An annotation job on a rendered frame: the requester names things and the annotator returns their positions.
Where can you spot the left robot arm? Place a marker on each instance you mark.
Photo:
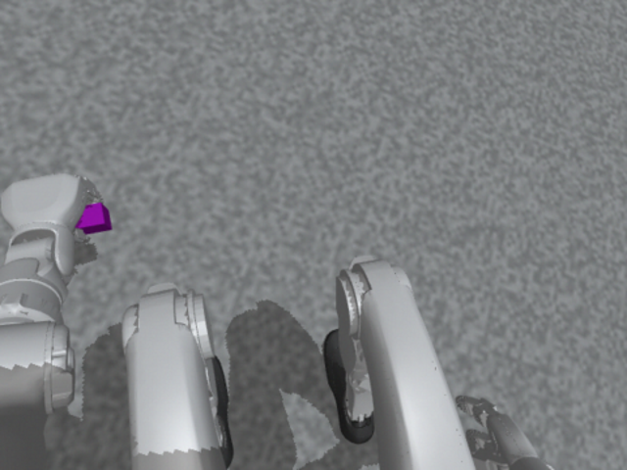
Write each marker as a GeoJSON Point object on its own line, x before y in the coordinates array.
{"type": "Point", "coordinates": [37, 365]}

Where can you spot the right robot foot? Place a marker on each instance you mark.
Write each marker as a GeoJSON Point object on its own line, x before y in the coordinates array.
{"type": "Point", "coordinates": [354, 431]}

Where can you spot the small box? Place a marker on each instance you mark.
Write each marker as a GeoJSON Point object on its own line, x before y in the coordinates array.
{"type": "Point", "coordinates": [95, 218]}

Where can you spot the right robot hand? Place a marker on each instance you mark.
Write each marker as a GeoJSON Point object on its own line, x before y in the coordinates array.
{"type": "Point", "coordinates": [505, 442]}

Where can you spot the left robot foot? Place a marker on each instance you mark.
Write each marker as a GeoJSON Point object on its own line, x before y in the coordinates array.
{"type": "Point", "coordinates": [222, 405]}

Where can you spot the left robot hand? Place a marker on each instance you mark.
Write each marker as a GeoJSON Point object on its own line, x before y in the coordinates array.
{"type": "Point", "coordinates": [56, 198]}

